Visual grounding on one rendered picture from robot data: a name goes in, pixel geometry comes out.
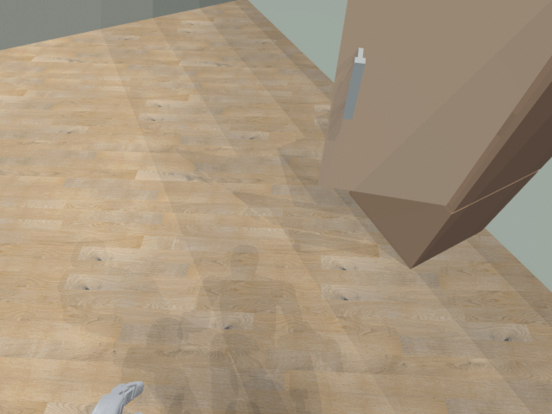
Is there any handle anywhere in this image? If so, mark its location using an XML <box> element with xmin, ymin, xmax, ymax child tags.
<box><xmin>343</xmin><ymin>48</ymin><xmax>366</xmax><ymax>120</ymax></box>

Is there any robot left hand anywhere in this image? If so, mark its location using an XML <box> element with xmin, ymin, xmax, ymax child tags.
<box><xmin>91</xmin><ymin>381</ymin><xmax>144</xmax><ymax>414</ymax></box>

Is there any cupboard door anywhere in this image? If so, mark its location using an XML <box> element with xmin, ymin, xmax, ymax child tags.
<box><xmin>318</xmin><ymin>0</ymin><xmax>552</xmax><ymax>205</ymax></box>

